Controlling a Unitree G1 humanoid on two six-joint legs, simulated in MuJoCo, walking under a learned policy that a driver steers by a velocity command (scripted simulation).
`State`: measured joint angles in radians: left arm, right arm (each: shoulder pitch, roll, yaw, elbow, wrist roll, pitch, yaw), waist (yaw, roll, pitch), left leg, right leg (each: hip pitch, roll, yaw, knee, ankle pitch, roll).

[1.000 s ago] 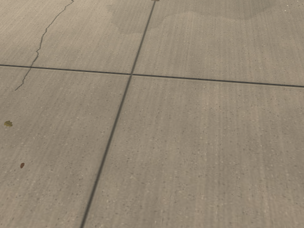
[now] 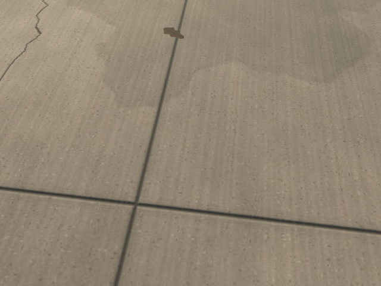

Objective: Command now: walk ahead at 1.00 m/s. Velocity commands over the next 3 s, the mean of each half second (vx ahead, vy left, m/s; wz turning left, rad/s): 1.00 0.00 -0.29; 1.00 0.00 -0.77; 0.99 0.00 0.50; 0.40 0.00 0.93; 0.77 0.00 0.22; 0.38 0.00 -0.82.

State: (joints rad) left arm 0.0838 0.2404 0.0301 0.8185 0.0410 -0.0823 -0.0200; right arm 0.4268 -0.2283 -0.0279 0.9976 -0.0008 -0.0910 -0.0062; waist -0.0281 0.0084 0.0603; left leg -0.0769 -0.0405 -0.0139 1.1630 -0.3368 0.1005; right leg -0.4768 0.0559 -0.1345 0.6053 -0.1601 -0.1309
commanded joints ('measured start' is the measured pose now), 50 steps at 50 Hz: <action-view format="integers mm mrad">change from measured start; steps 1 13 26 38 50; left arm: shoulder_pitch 251 396 256 -40 236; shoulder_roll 102 149 44 87 137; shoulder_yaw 52 36 25 3 47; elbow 69 150 21 -141 -10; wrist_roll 3 -54 -22 -23 -22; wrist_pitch -8 -71 34 56 -15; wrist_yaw -1 4 -11 -63 27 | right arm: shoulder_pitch -97 -522 -99 -16 -130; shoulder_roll -105 -63 -79 -215 -96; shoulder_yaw -14 36 -25 -46 2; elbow -138 -331 -154 -116 -270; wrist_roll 8 -24 -40 -14 -42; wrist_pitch -32 6 -20 -32 41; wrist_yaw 4 69 10 -18 25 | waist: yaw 86 64 23 97 -29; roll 45 -18 70 60 104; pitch -104 114 -74 34 2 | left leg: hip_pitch -629 -411 0 129 -524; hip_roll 94 117 346 264 234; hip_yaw -76 105 -147 354 -41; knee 265 -566 -958 -891 121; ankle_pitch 80 558 67 1267 32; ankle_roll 29 -40 -12 -103 -125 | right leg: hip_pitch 565 293 -168 -39 183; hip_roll -348 -178 -182 -26 -204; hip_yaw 602 207 201 -102 475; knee -379 -642 724 143 -441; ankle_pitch -229 405 -64 211 -31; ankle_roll -150 -69 9 -64 -177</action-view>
